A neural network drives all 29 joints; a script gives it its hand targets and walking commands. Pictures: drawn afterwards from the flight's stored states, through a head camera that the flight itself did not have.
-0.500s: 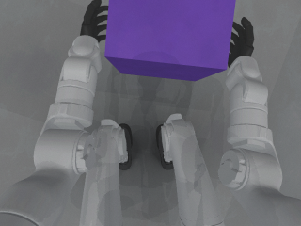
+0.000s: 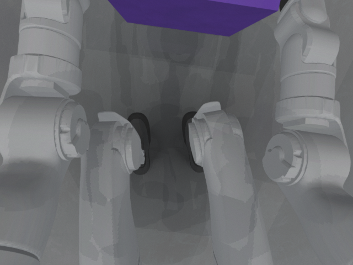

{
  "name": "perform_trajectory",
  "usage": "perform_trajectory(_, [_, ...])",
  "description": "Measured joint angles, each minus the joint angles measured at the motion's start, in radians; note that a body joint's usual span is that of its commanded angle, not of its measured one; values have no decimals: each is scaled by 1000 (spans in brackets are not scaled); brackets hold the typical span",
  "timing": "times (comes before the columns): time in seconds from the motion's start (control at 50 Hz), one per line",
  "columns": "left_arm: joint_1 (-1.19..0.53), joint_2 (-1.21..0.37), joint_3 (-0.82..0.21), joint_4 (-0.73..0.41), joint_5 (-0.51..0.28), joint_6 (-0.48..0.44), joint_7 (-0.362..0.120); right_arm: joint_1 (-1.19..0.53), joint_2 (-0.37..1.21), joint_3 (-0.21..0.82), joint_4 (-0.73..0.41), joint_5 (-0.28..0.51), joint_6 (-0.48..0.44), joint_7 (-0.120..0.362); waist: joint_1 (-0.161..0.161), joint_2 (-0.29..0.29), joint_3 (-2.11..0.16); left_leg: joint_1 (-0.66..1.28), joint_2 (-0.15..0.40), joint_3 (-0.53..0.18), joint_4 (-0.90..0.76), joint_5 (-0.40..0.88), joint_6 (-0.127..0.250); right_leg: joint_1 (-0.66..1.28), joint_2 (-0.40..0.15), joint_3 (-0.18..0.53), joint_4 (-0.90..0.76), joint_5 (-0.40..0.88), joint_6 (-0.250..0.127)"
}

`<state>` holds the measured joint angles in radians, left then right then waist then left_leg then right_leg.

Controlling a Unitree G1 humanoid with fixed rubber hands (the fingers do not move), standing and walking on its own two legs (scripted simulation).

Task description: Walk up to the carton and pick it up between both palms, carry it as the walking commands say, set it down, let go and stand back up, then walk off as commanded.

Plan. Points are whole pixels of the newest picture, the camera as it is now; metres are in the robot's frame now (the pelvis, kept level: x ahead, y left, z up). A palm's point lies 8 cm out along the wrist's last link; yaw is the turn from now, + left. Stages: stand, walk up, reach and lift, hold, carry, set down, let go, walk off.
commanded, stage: set down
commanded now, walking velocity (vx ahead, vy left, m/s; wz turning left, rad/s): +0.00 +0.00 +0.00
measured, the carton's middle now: out of the picture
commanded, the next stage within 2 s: none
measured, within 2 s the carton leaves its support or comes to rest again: neither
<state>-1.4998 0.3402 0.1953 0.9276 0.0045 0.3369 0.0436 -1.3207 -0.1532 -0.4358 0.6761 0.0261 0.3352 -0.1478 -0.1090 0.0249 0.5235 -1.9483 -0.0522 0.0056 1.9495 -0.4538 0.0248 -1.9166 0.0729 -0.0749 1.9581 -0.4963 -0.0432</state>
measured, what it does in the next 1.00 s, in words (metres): lowers itself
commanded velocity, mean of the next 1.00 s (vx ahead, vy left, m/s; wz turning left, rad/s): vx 0.00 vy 0.00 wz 0.00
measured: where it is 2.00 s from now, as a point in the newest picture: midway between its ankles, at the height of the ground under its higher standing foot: (168, 153)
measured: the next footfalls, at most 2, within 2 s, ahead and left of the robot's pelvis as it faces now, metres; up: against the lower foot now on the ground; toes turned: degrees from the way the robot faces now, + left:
none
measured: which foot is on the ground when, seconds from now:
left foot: down 0.00-1.00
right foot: down 0.00-1.00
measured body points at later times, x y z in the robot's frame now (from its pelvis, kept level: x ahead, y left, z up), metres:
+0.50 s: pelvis +0.02 +0.00 -0.05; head +0.39 -0.02 +0.19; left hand +0.61 +0.12 -0.23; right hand +0.55 -0.22 -0.22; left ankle +0.16 +0.10 -0.41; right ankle +0.15 -0.09 -0.41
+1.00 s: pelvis +0.02 +0.00 -0.07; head +0.39 -0.02 +0.17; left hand +0.61 +0.11 -0.25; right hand +0.55 -0.23 -0.24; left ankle +0.16 +0.10 -0.41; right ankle +0.15 -0.09 -0.41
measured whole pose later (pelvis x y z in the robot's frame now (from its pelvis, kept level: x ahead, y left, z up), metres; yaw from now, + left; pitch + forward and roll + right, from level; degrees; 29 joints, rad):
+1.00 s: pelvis +0.02 +0.00 -0.07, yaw +0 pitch +28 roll +0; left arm -1.56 0.42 -0.04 1.15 -0.20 0.22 0.09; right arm -1.41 -0.26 -0.24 0.95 0.23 0.21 -0.19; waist -0.12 -0.01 0.52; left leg -2.17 -0.04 0.04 2.19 -0.51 0.03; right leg -2.15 0.07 -0.08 2.22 -0.56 -0.06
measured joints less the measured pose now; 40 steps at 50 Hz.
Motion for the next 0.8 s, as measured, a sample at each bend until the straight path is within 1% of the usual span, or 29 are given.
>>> perform_trajectory(0.12, [-12,10,-39,16,-18,-9,3,9,-14,22,-7,34,-2,-9,1,-2,3,-61,8,9,55,-19,6,-63,5,1,55,-16,2])
perform_trajectory(0.24, [35,22,-92,-9,-68,-12,18,33,-30,69,-13,84,2,-27,3,-18,5,-93,13,22,95,-43,7,-103,8,8,101,-39,1])
perform_trajectory(0.34, [35,43,-128,12,-104,-30,29,7,-45,98,39,109,-21,-35,3,-29,4,-119,10,26,125,-54,6,-129,3,6,136,-53,-3])
perform_trajectory(0.5, [-35,72,-178,110,-149,-72,35,-59,-69,115,143,120,-71,-32,-3,-18,2,-179,2,29,176,-59,9,-180,-9,0,188,-68,-4])
perform_trajectory(0.58, [-51,77,-211,130,-176,-81,41,-54,-80,130,151,134,-85,-31,-6,-13,3,-204,3,36,200,-64,14,-204,-10,3,213,-76,0])
perform_trajectory(0.66, [-44,72,-235,130,-198,-83,51,-31,-92,152,147,165,-92,-34,-7,-15,4,-214,8,43,218,-73,16,-217,-7,6,233,-82,1])
perform_trajectory(0.72, [-34,68,-241,124,-208,-85,58,-18,-100,172,148,189,-100,-38,-5,-19,5,-209,12,46,226,-78,15,-218,-4,8,244,-84,-1])
perform_trajectory(0.8, [-32,73,-234,149,-210,-97,53,-35,-102,192,178,203,-104,-47,-8,-27,4,-204,14,45,231,-78,11,-216,-2,6,250,-81,-5])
